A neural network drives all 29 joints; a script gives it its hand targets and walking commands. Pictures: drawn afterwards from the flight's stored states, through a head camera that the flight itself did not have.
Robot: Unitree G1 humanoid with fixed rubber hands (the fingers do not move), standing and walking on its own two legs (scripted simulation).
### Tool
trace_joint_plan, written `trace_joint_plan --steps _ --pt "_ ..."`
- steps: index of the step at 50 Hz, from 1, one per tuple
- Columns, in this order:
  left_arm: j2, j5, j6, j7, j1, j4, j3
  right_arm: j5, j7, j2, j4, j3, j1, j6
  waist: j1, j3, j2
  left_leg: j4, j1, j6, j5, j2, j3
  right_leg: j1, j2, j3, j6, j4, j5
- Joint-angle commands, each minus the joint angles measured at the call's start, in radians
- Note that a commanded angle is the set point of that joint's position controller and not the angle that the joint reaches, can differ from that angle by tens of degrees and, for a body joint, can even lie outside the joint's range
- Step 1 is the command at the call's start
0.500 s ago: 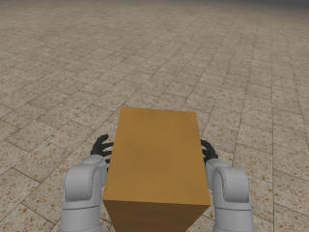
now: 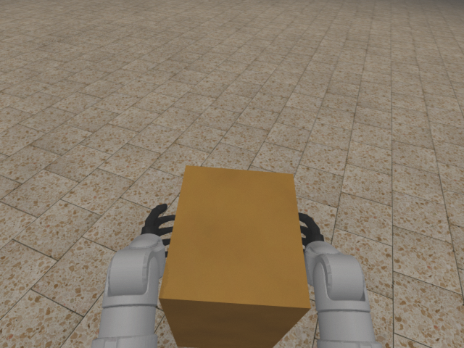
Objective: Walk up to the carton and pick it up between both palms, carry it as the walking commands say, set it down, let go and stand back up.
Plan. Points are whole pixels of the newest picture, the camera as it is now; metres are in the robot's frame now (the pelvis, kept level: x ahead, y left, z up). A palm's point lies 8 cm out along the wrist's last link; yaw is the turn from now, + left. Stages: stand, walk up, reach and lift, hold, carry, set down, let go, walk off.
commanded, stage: carry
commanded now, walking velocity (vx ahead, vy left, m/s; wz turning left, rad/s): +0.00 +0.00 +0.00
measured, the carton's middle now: (230, 266) +0.28 +0.00 +0.00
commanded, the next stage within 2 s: none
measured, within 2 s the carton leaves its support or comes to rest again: neither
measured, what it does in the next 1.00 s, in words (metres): shifts its weight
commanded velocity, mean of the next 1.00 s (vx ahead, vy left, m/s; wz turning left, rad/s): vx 0.00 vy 0.00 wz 0.00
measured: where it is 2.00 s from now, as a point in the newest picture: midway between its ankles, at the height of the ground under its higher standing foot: outside the picture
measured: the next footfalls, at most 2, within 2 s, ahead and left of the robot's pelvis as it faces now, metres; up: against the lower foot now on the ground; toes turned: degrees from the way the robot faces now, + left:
right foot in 1.58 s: -0.06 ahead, -0.06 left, +0.00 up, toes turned -3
left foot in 1.84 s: -0.14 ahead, +0.10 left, +0.00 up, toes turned -23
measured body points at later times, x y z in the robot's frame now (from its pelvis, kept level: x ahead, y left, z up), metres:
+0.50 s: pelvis -0.04 +0.01 +0.00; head -0.07 +0.01 +0.44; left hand +0.25 +0.15 +0.04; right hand +0.24 -0.13 +0.03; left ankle +0.07 +0.13 -0.73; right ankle +0.07 -0.08 -0.73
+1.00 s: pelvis -0.06 +0.01 -0.01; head -0.08 +0.01 +0.44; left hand +0.23 +0.16 +0.03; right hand +0.23 -0.12 +0.03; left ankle +0.07 +0.13 -0.73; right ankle +0.07 -0.08 -0.73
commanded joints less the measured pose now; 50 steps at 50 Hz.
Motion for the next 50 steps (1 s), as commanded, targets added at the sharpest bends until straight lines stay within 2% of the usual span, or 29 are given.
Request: trace_joint_plan --steps 1,3,4,5,7,8,9,10,11,12,14,16,19,20,21,23,24,27,30,31,33,35,37,38,39,45,46,48,50 --pt "-0.954 -0.313 -0.071 -0.232 -0.484 -0.142 -0.557 0.328 0.232 0.889 -0.239 0.577 -0.652 -0.113 0.008 -0.349 0.014 -0.077 0.161 0.021 -0.101 0.062 -0.078 0.058 -0.155 0.162 0.013 -0.198 -0.151" --pt "-0.948 -0.312 -0.084 -0.232 -0.481 -0.140 -0.555 0.308 0.228 0.882 -0.214 0.561 -0.625 -0.123 0.006 -0.382 0.002 -0.069 0.182 0.023 -0.079 0.064 -0.079 0.060 -0.158 0.157 0.011 -0.196 -0.133" --pt "-0.956 -0.347 -0.086 -0.230 -0.497 -0.221 -0.594 0.352 0.227 0.894 -0.301 0.613 -0.656 -0.125 0.006 -0.371 -0.011 -0.075 0.183 0.024 -0.085 0.059 -0.075 0.042 -0.156 0.158 0.014 -0.199 -0.144" --pt "-0.929 -0.303 -0.102 -0.230 -0.485 -0.142 -0.547 0.300 0.228 0.867 -0.204 0.557 -0.617 -0.139 0.007 -0.353 0.015 -0.073 0.165 0.023 -0.098 0.058 -0.073 0.039 -0.153 0.152 0.015 -0.210 -0.166" --pt "-0.941 -0.322 -0.105 -0.229 -0.483 -0.190 -0.585 0.328 0.225 0.887 -0.280 0.605 -0.648 -0.146 0.005 -0.357 -0.007 -0.078 0.143 0.031 -0.142 0.058 -0.091 0.053 -0.156 0.160 0.019 -0.225 -0.223" --pt "-0.929 -0.288 -0.126 -0.229 -0.479 -0.129 -0.540 0.289 0.230 0.859 -0.209 0.556 -0.615 -0.160 0.006 -0.332 -0.007 -0.087 0.156 0.028 -0.143 0.058 -0.085 0.017 -0.150 0.156 0.021 -0.226 -0.243" --pt "-0.937 -0.292 -0.130 -0.232 -0.447 -0.123 -0.554 0.302 0.229 0.858 -0.258 0.579 -0.650 -0.171 0.006 -0.338 -0.008 -0.095 0.148 0.033 -0.173 0.066 -0.098 0.021 -0.146 0.157 0.024 -0.221 -0.261" --pt "-0.934 -0.296 -0.132 -0.232 -0.440 -0.127 -0.553 0.298 0.227 0.855 -0.243 0.578 -0.619 -0.172 0.005 -0.338 -0.014 -0.090 0.141 0.034 -0.151 0.061 -0.094 0.035 -0.144 0.146 0.026 -0.225 -0.239" --pt "-0.906 -0.243 -0.160 -0.233 -0.437 -0.045 -0.499 0.244 0.231 0.848 -0.125 0.518 -0.588 -0.197 0.005 -0.344 -0.009 -0.094 0.138 0.033 -0.184 0.064 -0.098 0.035 -0.147 0.144 0.027 -0.227 -0.270" --pt "-0.932 -0.302 -0.154 -0.231 -0.445 -0.157 -0.576 0.308 0.232 0.861 -0.260 0.599 -0.620 -0.189 0.007 -0.319 -0.010 -0.096 0.118 0.031 -0.190 0.054 -0.093 0.024 -0.142 0.144 0.034 -0.226 -0.285" --pt "-0.912 -0.236 -0.181 -0.233 -0.422 -0.025 -0.512 0.240 0.238 0.838 -0.115 0.521 -0.575 -0.214 0.005 -0.307 0.017 -0.117 0.123 0.034 -0.224 0.073 -0.118 0.008 -0.134 0.142 0.033 -0.211 -0.288" --pt "-0.928 -0.280 -0.182 -0.235 -0.443 -0.117 -0.565 0.283 0.240 0.850 -0.225 0.581 -0.618 -0.217 0.008 -0.301 0.037 -0.134 0.095 0.035 -0.287 0.066 -0.119 0.006 -0.122 0.127 0.042 -0.208 -0.313" --pt "-0.908 -0.238 -0.213 -0.233 -0.458 -0.050 -0.526 0.242 0.240 0.846 -0.124 0.529 -0.609 -0.247 0.007 -0.300 0.029 -0.148 0.074 0.037 -0.294 0.083 -0.142 0.018 -0.108 0.113 0.046 -0.180 -0.285" --pt "-0.922 -0.280 -0.207 -0.235 -0.448 -0.111 -0.573 0.278 0.237 0.854 -0.210 0.584 -0.622 -0.242 0.008 -0.301 0.013 -0.142 0.062 0.036 -0.288 0.073 -0.136 0.027 -0.114 0.125 0.041 -0.191 -0.296" --pt "-0.902 -0.244 -0.221 -0.234 -0.450 -0.069 -0.535 0.236 0.237 0.840 -0.137 0.540 -0.586 -0.250 0.005 -0.299 0.005 -0.143 0.050 0.038 -0.310 0.078 -0.148 0.031 -0.107 0.122 0.047 -0.196 -0.313" --pt "-0.936 -0.280 -0.218 -0.235 -0.479 -0.114 -0.581 0.268 0.238 0.861 -0.190 0.576 -0.616 -0.249 0.007 -0.277 0.044 -0.158 0.047 0.036 -0.314 0.076 -0.148 0.006 -0.109 0.126 0.047 -0.181 -0.311" --pt "-0.911 -0.258 -0.226 -0.234 -0.459 -0.072 -0.554 0.240 0.240 0.851 -0.116 0.539 -0.573 -0.256 0.007 -0.298 0.048 -0.160 0.053 0.039 -0.315 0.076 -0.154 0.019 -0.099 0.107 0.048 -0.167 -0.292" --pt "-0.907 -0.264 -0.233 -0.235 -0.452 -0.091 -0.564 0.248 0.236 0.845 -0.159 0.561 -0.585 -0.264 0.008 -0.308 0.016 -0.145 0.048 0.035 -0.287 0.074 -0.150 0.041 -0.106 0.121 0.046 -0.177 -0.289" --pt "-0.925 -0.277 -0.224 -0.233 -0.424 -0.093 -0.581 0.277 0.235 0.848 -0.208 0.593 -0.608 -0.261 0.010 -0.326 0.059 -0.147 0.060 0.041 -0.317 0.068 -0.147 0.036 -0.103 0.115 0.047 -0.171 -0.293" --pt "-0.908 -0.253 -0.238 -0.236 -0.441 -0.053 -0.551 0.233 0.237 0.838 -0.131 0.544 -0.575 -0.272 0.008 -0.305 0.048 -0.158 0.040 0.038 -0.327 0.074 -0.163 0.028 -0.098 0.118 0.050 -0.163 -0.298" --pt "-0.934 -0.283 -0.233 -0.237 -0.458 -0.108 -0.586 0.269 0.238 0.858 -0.202 0.588 -0.610 -0.265 0.010 -0.305 0.018 -0.164 0.022 0.042 -0.341 0.074 -0.166 0.035 -0.093 0.112 0.053 -0.163 -0.307" --pt "-0.934 -0.288 -0.235 -0.235 -0.479 -0.125 -0.588 0.266 0.237 0.867 -0.175 0.577 -0.591 -0.265 0.009 -0.328 0.033 -0.149 0.031 0.038 -0.324 0.069 -0.159 0.037 -0.091 0.105 0.048 -0.159 -0.303" --pt "-0.929 -0.284 -0.224 -0.237 -0.429 -0.087 -0.578 0.274 0.233 0.862 -0.206 0.601 -0.610 -0.258 0.011 -0.346 0.003 -0.141 0.057 0.043 -0.299 0.063 -0.154 0.042 -0.086 0.110 0.048 -0.158 -0.293" --pt "-0.905 -0.241 -0.242 -0.241 -0.412 -0.004 -0.533 0.218 0.233 0.828 -0.105 0.533 -0.572 -0.275 0.011 -0.350 0.029 -0.136 0.079 0.039 -0.273 0.072 -0.162 0.022 -0.108 0.139 0.047 -0.179 -0.293" --pt "-0.925 -0.284 -0.231 -0.240 -0.433 -0.091 -0.582 0.263 0.234 0.858 -0.185 0.585 -0.591 -0.266 0.010 -0.346 0.023 -0.138 0.060 0.043 -0.304 0.065 -0.161 0.032 -0.093 0.120 0.052 -0.173 -0.295" --pt "-0.928 -0.300 -0.234 -0.237 -0.435 -0.131 -0.601 0.283 0.233 0.863 -0.219 0.602 -0.600 -0.270 0.011 -0.359 0.030 -0.144 0.053 0.039 -0.297 0.064 -0.168 0.042 -0.091 0.120 0.050 -0.150 -0.278" --pt "-0.917 -0.262 -0.239 -0.239 -0.432 -0.048 -0.560 0.235 0.234 0.851 -0.139 0.558 -0.578 -0.275 0.011 -0.341 0.010 -0.146 0.046 0.038 -0.274 0.066 -0.178 0.042 -0.093 0.130 0.052 -0.157 -0.270" --pt "-0.917 -0.258 -0.245 -0.241 -0.440 -0.032 -0.552 0.240 0.236 0.848 -0.130 0.555 -0.602 -0.281 0.012 -0.333 0.026 -0.130 0.045 0.039 -0.298 0.051 -0.158 0.011 -0.100 0.140 0.047 -0.176 -0.325" --pt "-0.940 -0.328 -0.227 -0.237 -0.484 -0.187 -0.633 0.307 0.236 0.880 -0.248 0.630 -0.597 -0.259 0.009 -0.330 0.016 -0.136 0.027 0.040 -0.329 0.054 -0.174 0.010 -0.093 0.138 0.044 -0.167 -0.347"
